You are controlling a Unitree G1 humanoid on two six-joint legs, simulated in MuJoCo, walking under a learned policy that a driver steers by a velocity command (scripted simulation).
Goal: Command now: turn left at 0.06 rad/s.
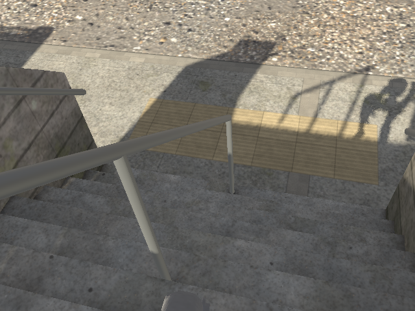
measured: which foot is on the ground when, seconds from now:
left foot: up 0.00-0.24, down 0.26-0.78, up 0.80-1.00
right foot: down 0.00-0.28, up 0.30-0.76, down 0.78-1.00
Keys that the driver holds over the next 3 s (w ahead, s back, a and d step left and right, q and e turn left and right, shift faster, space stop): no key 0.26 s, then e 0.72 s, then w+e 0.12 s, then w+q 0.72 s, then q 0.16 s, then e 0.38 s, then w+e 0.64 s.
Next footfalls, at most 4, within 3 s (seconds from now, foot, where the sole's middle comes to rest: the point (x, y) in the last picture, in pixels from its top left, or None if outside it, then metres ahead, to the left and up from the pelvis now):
0.26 left None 0.09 0.18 -0.77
0.78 right None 0.05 -0.13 -0.77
1.68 left None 0.33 0.09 -0.97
2.08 right None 0.55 -0.07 -1.18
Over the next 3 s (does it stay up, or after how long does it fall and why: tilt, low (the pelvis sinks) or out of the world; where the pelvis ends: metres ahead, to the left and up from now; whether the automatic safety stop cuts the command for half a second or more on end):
stays up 0.72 -0.03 -0.55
